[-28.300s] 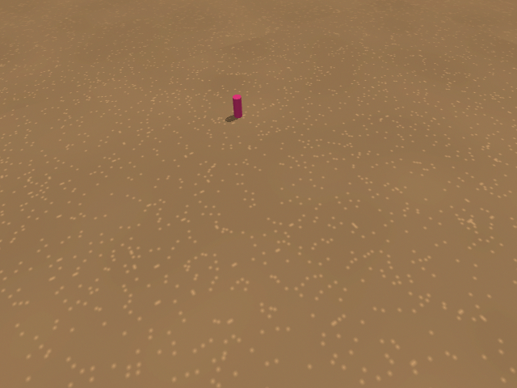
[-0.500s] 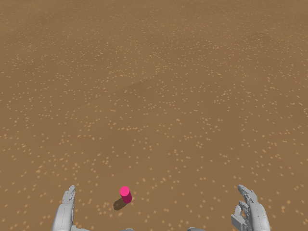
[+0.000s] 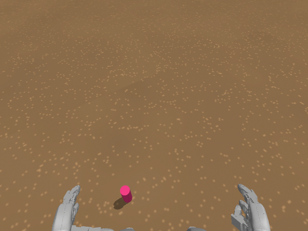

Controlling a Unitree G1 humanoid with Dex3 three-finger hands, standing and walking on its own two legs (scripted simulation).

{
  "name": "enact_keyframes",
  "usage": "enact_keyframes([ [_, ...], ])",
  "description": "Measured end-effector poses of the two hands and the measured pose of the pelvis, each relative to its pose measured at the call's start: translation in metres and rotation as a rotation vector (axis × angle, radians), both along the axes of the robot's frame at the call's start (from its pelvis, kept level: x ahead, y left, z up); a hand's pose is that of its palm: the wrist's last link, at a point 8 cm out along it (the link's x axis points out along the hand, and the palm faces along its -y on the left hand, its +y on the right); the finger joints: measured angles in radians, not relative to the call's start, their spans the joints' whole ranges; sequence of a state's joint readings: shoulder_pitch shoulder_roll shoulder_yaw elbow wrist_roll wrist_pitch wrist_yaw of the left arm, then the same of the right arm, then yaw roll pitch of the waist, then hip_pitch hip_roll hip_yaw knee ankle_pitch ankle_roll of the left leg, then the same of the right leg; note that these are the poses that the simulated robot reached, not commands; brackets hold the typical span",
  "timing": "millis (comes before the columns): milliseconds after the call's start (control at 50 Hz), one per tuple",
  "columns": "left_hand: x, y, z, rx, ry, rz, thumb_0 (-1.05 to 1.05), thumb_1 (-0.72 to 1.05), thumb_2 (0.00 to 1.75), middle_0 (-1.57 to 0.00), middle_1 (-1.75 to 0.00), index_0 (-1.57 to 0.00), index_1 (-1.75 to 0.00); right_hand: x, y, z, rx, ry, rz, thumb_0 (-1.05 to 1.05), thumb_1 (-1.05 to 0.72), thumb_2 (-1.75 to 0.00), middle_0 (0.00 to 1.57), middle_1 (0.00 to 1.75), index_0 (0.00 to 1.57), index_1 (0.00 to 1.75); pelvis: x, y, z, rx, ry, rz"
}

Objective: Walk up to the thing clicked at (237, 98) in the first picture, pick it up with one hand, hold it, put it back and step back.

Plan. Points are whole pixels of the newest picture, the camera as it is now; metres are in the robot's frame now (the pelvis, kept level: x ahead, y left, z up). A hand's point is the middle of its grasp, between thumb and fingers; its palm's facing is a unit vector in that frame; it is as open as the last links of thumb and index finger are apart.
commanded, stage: stand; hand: left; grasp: from the side
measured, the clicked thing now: (126, 194) +0.41 +0.18 -0.65
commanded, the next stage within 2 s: none
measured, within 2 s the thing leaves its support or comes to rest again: neither
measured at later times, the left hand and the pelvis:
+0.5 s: hand out of the picture +0.09 +0.25 -0.11, palm faces -0.01 -0.94 -0.35, open 7.5 cm; pelvis +0.00 +0.01 +0.03, yaw +0 degrees
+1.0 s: hand out of the picture +0.03 +0.25 -0.10, palm faces +0.01 -0.94 -0.35, open 7.3 cm; pelvis -0.01 +0.01 +0.06, yaw +1 degrees
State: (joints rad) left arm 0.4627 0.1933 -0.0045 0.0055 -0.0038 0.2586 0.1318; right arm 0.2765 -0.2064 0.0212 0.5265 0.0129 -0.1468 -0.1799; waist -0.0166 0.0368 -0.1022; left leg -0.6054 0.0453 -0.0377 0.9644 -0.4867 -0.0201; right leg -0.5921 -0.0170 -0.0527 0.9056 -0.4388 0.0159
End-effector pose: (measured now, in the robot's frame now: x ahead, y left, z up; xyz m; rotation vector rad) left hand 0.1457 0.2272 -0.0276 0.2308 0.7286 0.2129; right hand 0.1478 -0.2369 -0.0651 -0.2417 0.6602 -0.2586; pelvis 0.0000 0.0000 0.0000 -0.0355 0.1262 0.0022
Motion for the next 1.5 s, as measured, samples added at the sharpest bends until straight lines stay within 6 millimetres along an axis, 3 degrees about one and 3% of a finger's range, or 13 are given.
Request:
enact_keyframes([
  [160,0.001,-0.001,0.0,-0.002,0.002,-0.002,-0.01,0.25,0.71,-0.2,-0.27,-0.2,-0.27,0.001,-0.002,0.001,-0.005,-0.003,-0.004,0.01,-0.9,-0.9,0.2,0.3,0.2,0.3,0.001,-0.001,0.0,0.001,0.001,-0.001],
  [240,0.003,0.01,-0.02,0.042,0.038,-0.1,0.0,0.53,0.81,-0.2,-0.29,-0.2,-0.29,-0.004,-0.009,-0.012,-0.047,0.168,0.122,0.01,-0.9,-0.9,0.2,0.3,0.2,0.3,-0.004,-0.001,0.005,0.019,-0.057,0.002],
  [420,-0.04,0.054,-0.047,0.049,0.266,-0.044,0.0,0.84,0.88,-0.21,-0.29,-0.21,-0.3,-0.045,-0.04,-0.012,-0.037,0.386,0.059,0.01,-0.9,-0.9,0.2,0.3,0.2,0.3,-0.002,0.004,0.023,0.034,-0.119,0.002],
  [600,-0.087,0.072,-0.048,0.039,0.439,0.032,0.01,0.9,0.9,-0.21,-0.3,-0.21,-0.3,-0.081,-0.039,-0.009,-0.015,0.524,0.008,0.01,-0.9,-0.9,0.2,0.3,0.2,0.3,-0.001,0.011,0.041,0.031,-0.16,0.007],
  [800,-0.111,0.072,-0.042,0.024,0.518,0.065,0.01,0.91,0.9,-0.21,-0.3,-0.21,-0.3,-0.09,-0.028,-0.008,0.028,0.566,0.009,0.01,-0.9,-0.9,0.2,0.3,0.2,0.3,-0.005,0.012,0.053,0.039,-0.192,0.011],
  [1160,-0.118,0.062,-0.034,0.036,0.545,0.08,0.0,0.91,0.9,-0.21,-0.3,-0.21,-0.3,-0.096,-0.05,-0.008,0.032,0.597,-0.006,0.0,-0.9,-0.9,0.2,0.3,0.2,0.3,-0.009,-0.002,0.058,0.041,-0.192,0.014],
  [1500,-0.092,0.05,-0.035,0.023,0.533,0.061,0.0,0.91,0.9,-0.21,-0.3,-0.21,-0.3,-0.094,-0.064,-0.005,0.024,0.621,-0.021,0.0,-0.9,-0.9,0.2,0.3,0.2,0.3,0.0,-0.011,0.06,0.037,-0.178,0.005],
])
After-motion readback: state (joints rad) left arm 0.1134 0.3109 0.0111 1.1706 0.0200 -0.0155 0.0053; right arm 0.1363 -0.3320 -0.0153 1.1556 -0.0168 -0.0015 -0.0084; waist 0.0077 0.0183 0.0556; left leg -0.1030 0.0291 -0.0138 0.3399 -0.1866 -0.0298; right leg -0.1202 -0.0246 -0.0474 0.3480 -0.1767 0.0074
